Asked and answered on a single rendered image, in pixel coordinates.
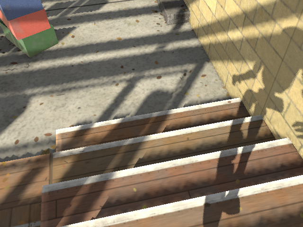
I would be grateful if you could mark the stairs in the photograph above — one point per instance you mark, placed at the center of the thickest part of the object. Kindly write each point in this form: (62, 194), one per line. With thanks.
(206, 165)

